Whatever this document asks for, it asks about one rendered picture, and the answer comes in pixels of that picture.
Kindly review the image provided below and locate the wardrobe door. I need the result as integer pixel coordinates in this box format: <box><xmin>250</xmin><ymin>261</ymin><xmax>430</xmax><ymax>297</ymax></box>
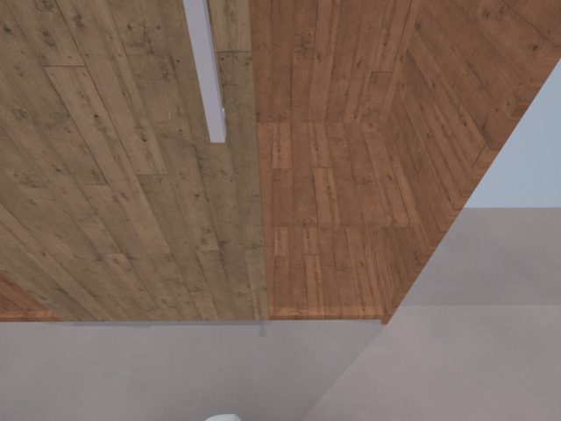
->
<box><xmin>0</xmin><ymin>272</ymin><xmax>49</xmax><ymax>310</ymax></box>
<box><xmin>0</xmin><ymin>0</ymin><xmax>269</xmax><ymax>322</ymax></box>

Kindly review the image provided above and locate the handle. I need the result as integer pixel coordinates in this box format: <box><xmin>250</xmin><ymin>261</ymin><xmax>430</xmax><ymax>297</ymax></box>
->
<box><xmin>183</xmin><ymin>0</ymin><xmax>226</xmax><ymax>143</ymax></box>

